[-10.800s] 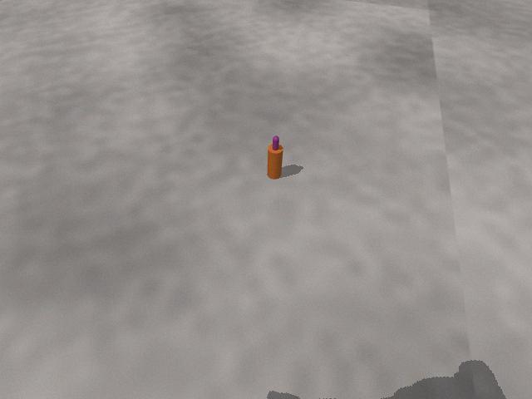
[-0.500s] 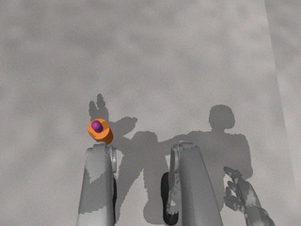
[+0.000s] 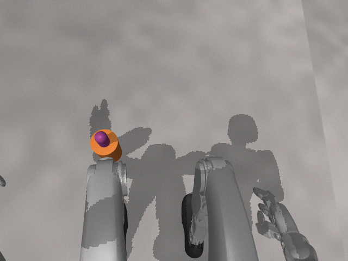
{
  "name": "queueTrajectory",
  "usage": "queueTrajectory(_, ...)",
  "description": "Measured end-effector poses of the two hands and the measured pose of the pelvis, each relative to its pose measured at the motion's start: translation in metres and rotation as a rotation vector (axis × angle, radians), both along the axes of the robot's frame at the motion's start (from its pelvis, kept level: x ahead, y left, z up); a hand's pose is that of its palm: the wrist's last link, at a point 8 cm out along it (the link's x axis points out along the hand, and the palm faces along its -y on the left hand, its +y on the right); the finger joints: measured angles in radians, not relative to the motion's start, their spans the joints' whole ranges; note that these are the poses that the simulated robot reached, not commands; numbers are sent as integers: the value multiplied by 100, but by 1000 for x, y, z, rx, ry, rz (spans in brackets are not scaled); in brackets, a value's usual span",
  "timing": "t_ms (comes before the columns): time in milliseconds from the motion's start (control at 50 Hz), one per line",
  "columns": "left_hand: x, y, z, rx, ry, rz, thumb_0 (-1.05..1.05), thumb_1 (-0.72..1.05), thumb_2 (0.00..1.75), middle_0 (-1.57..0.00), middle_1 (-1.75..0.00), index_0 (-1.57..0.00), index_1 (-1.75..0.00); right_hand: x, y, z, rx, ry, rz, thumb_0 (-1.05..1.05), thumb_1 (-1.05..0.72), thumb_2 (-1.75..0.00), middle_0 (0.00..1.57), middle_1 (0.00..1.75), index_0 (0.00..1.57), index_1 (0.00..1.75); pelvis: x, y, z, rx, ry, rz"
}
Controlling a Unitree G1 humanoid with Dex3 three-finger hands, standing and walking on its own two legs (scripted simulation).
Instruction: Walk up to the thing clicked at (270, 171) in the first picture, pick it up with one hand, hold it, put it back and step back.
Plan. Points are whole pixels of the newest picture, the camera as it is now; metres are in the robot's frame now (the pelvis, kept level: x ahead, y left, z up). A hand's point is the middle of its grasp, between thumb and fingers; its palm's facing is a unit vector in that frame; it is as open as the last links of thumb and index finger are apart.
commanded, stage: approach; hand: left
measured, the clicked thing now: (106, 145) +0.39 +0.17 -0.27
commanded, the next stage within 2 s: close in in 0.24 s
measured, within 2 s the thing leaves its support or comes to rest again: neither
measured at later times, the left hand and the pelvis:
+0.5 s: hand (79, 145) +0.38 +0.24 -0.23, palm faces -0.14 -0.99 +0.04, open 17.3 cm; pelvis -0.01 +0.01 -0.11, yaw -6 degrees
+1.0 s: hand (97, 144) +0.38 +0.19 -0.24, palm faces -0.11 -0.99 +0.00, open 16.7 cm; pelvis -0.02 +0.01 -0.11, yaw -8 degrees
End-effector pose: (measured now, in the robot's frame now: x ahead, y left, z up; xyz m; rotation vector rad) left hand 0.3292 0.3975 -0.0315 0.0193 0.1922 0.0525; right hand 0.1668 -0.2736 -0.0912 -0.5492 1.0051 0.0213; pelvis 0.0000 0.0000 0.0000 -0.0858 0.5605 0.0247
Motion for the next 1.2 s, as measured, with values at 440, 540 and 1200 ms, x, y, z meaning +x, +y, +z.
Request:
queueTrajectory(440,28,-96,-183,-62,-54,-192,-1,-50,6,-5,-10,-5,-9,-3,20,-79,-84,107,207,0,-88,-90,21,30,21,30,-10,4,-101,-82,-193,-54)
queueTrajectory(540,37,-111,-199,-71,-77,-176,-1,-50,5,-6,-9,-6,-8,-12,19,-76,-119,144,231,0,-88,-89,21,30,21,30,-11,6,-108,-105,-225,-66)
queueTrajectory(1200,37,-158,-215,-21,-162,-148,-1,-56,18,-18,-25,-20,-23,-46,19,-54,-205,263,287,0,-88,-89,21,30,21,30,-25,13,-113,-169,-313,-80)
